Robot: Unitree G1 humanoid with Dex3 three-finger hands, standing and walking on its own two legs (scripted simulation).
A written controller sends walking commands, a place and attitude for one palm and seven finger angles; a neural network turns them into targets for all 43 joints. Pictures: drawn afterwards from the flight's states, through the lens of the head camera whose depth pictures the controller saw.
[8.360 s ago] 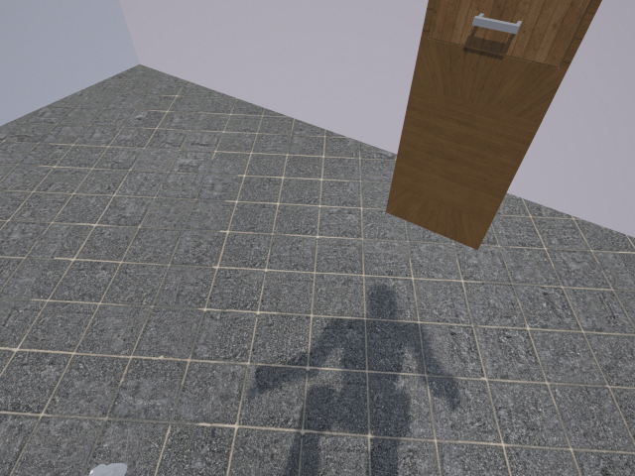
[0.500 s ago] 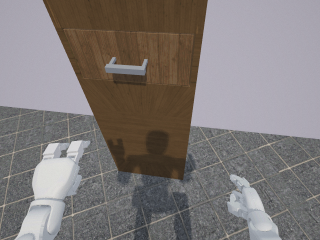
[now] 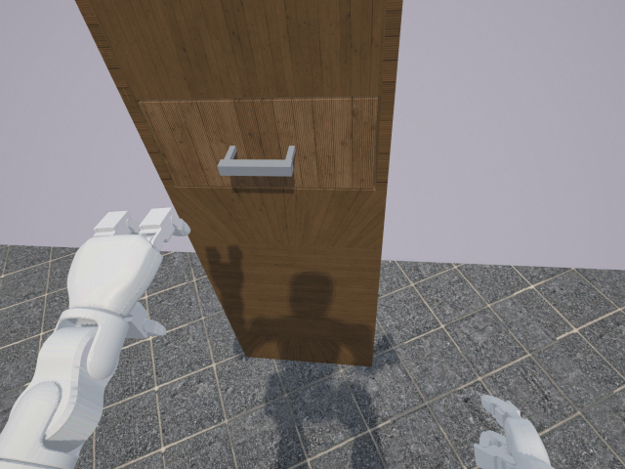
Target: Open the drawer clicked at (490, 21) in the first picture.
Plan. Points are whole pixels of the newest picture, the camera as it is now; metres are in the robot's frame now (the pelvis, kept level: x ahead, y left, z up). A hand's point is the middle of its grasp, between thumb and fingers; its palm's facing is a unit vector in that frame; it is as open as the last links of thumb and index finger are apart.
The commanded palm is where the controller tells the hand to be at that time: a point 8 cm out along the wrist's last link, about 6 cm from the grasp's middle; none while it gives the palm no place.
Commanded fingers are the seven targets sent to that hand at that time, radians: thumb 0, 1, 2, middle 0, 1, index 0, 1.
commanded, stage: raise the hand with hooked fingers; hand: left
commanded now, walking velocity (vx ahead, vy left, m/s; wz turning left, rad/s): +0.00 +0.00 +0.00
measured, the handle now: (258, 159) +0.55 +0.18 +0.10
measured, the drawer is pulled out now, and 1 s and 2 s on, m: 0.00 0.00 0.00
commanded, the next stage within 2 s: move the hooked fingers above the handle in 0.78 s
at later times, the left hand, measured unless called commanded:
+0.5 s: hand (103, 203) +0.30 +0.26 +0.23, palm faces +0.15 -0.02 -0.99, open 13.9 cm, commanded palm +0.25 +0.25 +0.27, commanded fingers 0.00 -0.50 0.30 -0.30 -1.20 -0.30 -1.20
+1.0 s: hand (140, 225) +0.30 +0.22 +0.20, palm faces +0.11 -0.03 -0.99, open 13.9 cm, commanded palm +0.27 +0.22 +0.27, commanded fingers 0.00 -0.50 0.30 -0.30 -1.20 -0.30 -1.20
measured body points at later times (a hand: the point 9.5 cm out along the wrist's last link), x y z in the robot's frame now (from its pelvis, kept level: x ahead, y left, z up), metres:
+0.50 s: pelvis -0.02 +0.01 +0.00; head -0.02 -0.04 +0.45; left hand +0.29 +0.26 +0.28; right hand +0.20 -0.19 -0.10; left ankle -0.01 +0.10 -0.74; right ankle -0.01 -0.12 -0.74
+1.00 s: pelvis -0.03 -0.01 +0.00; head -0.03 -0.07 +0.45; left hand +0.28 +0.22 +0.26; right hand +0.19 -0.22 -0.10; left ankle -0.01 +0.10 -0.74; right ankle -0.01 -0.12 -0.74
